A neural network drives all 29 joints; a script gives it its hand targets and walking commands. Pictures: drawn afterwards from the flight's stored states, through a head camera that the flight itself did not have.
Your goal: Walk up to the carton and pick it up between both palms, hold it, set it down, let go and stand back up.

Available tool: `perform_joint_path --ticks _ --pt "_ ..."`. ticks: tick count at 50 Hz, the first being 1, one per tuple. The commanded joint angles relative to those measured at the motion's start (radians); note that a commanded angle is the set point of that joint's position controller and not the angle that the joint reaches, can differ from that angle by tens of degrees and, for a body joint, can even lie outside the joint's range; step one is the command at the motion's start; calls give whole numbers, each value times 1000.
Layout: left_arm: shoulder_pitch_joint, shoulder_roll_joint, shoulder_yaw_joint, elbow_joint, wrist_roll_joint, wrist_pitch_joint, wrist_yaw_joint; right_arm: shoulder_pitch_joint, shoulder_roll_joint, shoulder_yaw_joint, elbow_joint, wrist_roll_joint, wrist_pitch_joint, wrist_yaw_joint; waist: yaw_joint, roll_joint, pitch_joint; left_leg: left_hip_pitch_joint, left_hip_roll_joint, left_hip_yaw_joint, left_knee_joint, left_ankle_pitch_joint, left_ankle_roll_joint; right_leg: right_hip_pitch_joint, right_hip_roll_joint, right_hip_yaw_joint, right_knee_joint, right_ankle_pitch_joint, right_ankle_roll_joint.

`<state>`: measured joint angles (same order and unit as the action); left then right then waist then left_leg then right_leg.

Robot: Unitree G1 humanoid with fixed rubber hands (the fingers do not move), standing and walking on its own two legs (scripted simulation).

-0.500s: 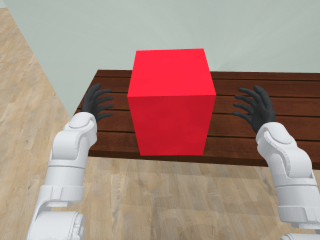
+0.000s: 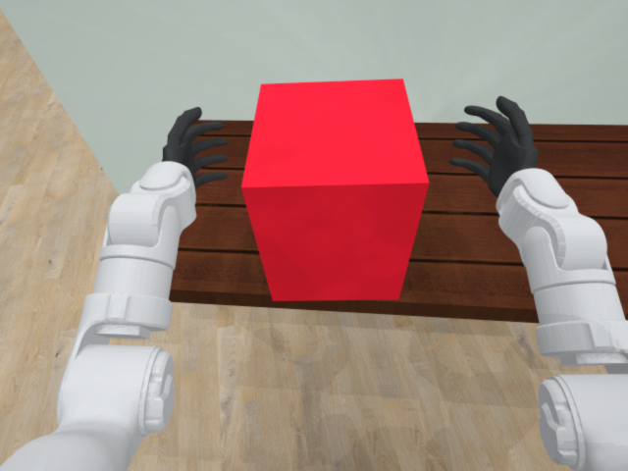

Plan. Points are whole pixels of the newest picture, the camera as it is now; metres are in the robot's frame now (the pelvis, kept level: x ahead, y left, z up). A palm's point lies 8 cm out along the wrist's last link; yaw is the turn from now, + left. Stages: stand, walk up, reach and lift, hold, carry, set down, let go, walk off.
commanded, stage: reach and lift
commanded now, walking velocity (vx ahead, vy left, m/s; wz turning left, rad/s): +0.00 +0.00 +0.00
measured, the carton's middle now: (333, 197) +0.49 +0.01 +0.07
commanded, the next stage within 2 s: none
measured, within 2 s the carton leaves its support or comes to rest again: neither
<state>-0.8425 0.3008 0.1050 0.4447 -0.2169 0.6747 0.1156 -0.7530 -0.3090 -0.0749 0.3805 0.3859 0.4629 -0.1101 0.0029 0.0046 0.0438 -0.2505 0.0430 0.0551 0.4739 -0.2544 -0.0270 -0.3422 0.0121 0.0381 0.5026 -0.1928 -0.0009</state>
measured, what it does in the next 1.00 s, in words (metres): stands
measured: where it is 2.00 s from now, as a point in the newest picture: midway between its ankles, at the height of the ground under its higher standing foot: outside the picture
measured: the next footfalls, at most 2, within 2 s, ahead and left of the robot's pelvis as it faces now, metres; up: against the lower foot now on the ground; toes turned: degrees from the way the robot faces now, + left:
none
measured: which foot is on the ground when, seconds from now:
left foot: down 0.00-1.00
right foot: down 0.00-1.00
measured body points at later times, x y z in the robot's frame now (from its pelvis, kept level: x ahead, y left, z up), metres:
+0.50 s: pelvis +0.01 +0.00 +0.00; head +0.07 -0.01 +0.44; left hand +0.50 +0.19 +0.20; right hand +0.49 -0.18 +0.19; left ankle -0.01 +0.14 -0.74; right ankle +0.04 -0.11 -0.74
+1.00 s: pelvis +0.01 +0.00 +0.00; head +0.10 -0.01 +0.44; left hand +0.49 +0.22 +0.10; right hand +0.50 -0.19 +0.13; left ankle -0.01 +0.14 -0.74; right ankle +0.04 -0.11 -0.74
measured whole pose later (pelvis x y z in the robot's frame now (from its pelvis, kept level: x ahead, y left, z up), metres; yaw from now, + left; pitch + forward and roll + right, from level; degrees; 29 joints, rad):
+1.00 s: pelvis +0.01 +0.00 +0.00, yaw +0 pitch +16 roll +1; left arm -0.97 0.32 0.10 1.04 -0.23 0.07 0.10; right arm -1.00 -0.29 -0.05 0.87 0.26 0.14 -0.09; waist 0.00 0.00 -0.12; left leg -0.52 0.04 0.06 0.47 -0.23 -0.03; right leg -0.61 0.01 0.04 0.50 -0.17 0.00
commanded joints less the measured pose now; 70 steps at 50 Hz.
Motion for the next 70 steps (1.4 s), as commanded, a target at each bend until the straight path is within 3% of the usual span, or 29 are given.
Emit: perform_joint_path --ticks 1,2,5,11,14,17,20,23,27,31,36,38,39,41,42,46,47,50,51,52,53,54,56,61,62,63,67,68,70 --pt "-676 314 65 -105 -59 -123 28 -773 -273 11 -39 -1 -80 -10 65 -32 -852 -119 -50 23 -74 333 -9 469 30 9 -38 533 26" --pt "-671 305 81 -58 -68 -124 32 -787 -278 31 -10 4 -74 -6 90 -65 -831 -111 -45 23 -80 357 -8 468 33 10 -40 542 27" --pt "-765 311 57 -4 -88 -150 23 -857 -278 18 58 3 -76 -2 56 -53 -873 -101 -47 21 -67 364 -14 440 33 0 -38 562 25" --pt "-840 334 55 113 -89 -198 27 -923 -259 41 140 -8 -87 4 74 -78 -933 -129 -49 26 -61 341 -10 446 27 -2 -34 577 28" --pt "-919 338 26 139 -92 -223 34 -987 -289 12 178 -13 -99 7 54 -26 -997 -94 -42 15 -45 370 -26 384 34 -17 -43 546 9" --pt "-911 346 45 252 -78 -228 29 -1000 -273 44 228 -14 -111 11 80 -48 -963 -121 -47 18 -31 417 -26 415 36 -16 -36 624 12" --pt "-876 312 45 202 -77 -252 20 -985 -270 50 183 -2 -130 4 68 -62 -1037 -95 -49 17 -21 480 -32 438 39 -19 -18 734 18" --pt "-877 292 27 287 -72 -271 8 -971 -256 37 292 -37 -136 8 56 -44 -980 -104 -49 19 -32 445 -32 405 31 -21 -32 700 16" --pt "-811 281 71 342 -42 -309 -7 -921 -218 71 287 -33 -161 7 76 -76 -949 -153 -60 29 -42 435 -18 458 28 -18 -22 740 27" --pt "-806 256 65 249 -32 -387 -11 -873 -186 61 245 -48 -216 6 64 -28 -1083 -161 -63 34 -38 496 -26 480 21 -22 8 826 28" --pt "-778 220 68 359 -16 -467 -30 -805 -134 54 382 -87 -246 22 60 -53 -1029 -174 -59 29 -48 455 -17 422 22 -29 -9 741 26" --pt "-739 214 87 327 1 -520 -35 -784 -103 85 307 -84 -284 20 91 -48 -1114 -173 -59 29 -36 515 -20 465 27 -29 10 778 27" --pt "-766 191 59 272 -25 -541 -30 -786 -106 65 267 -98 -309 18 65 -21 -1184 -184 -63 36 -25 530 -26 476 19 -31 27 838 21" --pt "-772 178 66 365 -10 -570 -32 -768 -93 68 410 -110 -313 34 58 -23 -1115 -149 -53 25 -16 541 -32 406 23 -37 9 763 20" --pt "-785 158 36 322 -19 -603 -37 -750 -72 59 408 -120 -331 41 42 5 -1132 -126 -52 23 -11 544 -37 402 20 -36 10 775 22" --pt "-761 119 15 314 -41 -698 -40 -754 -26 91 340 -112 -404 46 50 2 -1275 -228 -58 25 -10 599 -29 493 10 -26 65 915 21" --pt "-733 126 51 393 -14 -695 -42 -739 -29 94 402 -134 -401 50 72 -38 -1239 -252 -62 36 1 586 -24 480 13 -24 63 889 21" --pt "-756 113 36 414 -12 -741 -52 -745 -28 60 404 -159 -430 48 42 -28 -1220 -263 -61 34 -21 538 -21 476 5 -28 57 853 28" --pt "-696 131 70 554 6 -741 -63 -724 -18 61 482 -165 -426 47 63 -48 -1106 -294 -61 33 -18 486 -13 462 -1 -13 45 790 27" --pt "-711 103 34 413 -17 -771 -56 -744 -14 90 357 -131 -459 45 57 -15 -1257 -184 -55 25 21 615 -31 456 15 -23 64 885 28" --pt "-690 119 77 517 21 -758 -58 -743 -17 83 453 -145 -446 46 86 -47 -1139 -224 -60 34 24 571 -24 435 10 -12 50 831 33" --pt "-719 124 73 534 18 -775 -59 -752 -25 59 465 -170 -455 43 70 -51 -1131 -264 -63 33 4 511 -19 441 4 -8 44 793 30" --pt "-720 98 46 466 -1 -799 -54 -766 -11 87 407 -160 -475 41 70 -40 -1219 -239 -56 31 11 576 -29 462 6 -14 63 861 30" --pt "-704 105 68 512 40 -812 -41 -757 -15 56 451 -178 -494 38 79 -18 -1199 -226 -59 37 41 596 -41 427 16 -21 58 818 25" --pt "-723 125 92 584 39 -813 -44 -760 1 66 497 -178 -475 40 93 -50 -1115 -308 -62 40 17 475 -25 427 0 0 44 745 27" --pt "-725 77 39 541 25 -824 -44 -749 13 59 502 -178 -483 41 62 -21 -1139 -275 -62 26 10 488 -31 421 -1 -9 48 733 30" --pt "-760 58 49 623 24 -847 -44 -793 32 34 516 -205 -481 38 67 -42 -1108 -288 -56 29 4 429 -22 376 -7 -11 37 641 24" --pt "-761 32 16 557 0 -864 -41 -806 52 74 443 -178 -496 45 81 -48 -1188 -270 -59 32 28 483 -25 408 -4 -8 55 698 23" --pt "-778 19 30 570 14 -879 -39 -804 91 50 478 -202 -501 47 69 -34 -1175 -307 -61 33 20 458 -23 421 -20 -2 58 695 26"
